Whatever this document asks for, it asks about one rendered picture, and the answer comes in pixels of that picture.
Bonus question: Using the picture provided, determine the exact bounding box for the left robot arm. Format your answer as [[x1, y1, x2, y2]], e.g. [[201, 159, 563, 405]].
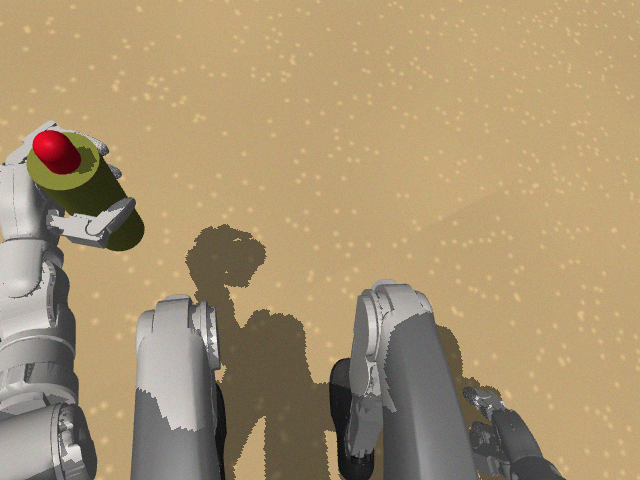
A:
[[0, 238, 97, 480]]

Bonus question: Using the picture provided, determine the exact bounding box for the left robot hand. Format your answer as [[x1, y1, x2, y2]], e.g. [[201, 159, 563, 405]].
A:
[[0, 120, 136, 249]]

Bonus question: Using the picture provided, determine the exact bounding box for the bottle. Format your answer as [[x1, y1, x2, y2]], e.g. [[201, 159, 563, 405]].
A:
[[26, 130, 145, 251]]

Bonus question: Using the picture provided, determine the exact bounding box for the right robot hand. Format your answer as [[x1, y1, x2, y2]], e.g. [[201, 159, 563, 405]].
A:
[[463, 387, 544, 480]]

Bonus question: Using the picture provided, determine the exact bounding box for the right robot foot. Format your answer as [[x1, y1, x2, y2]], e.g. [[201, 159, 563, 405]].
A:
[[329, 358, 374, 480]]

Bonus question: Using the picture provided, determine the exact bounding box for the right robot arm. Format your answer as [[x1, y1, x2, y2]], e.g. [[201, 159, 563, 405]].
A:
[[510, 456, 566, 480]]

